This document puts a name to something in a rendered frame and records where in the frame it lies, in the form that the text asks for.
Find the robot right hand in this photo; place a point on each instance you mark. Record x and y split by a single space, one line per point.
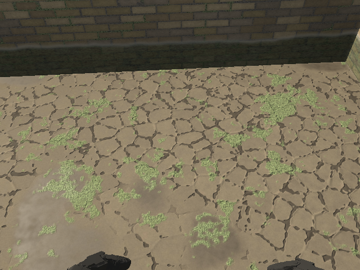
297 264

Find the robot left hand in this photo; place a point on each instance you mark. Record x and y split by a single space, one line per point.
102 261

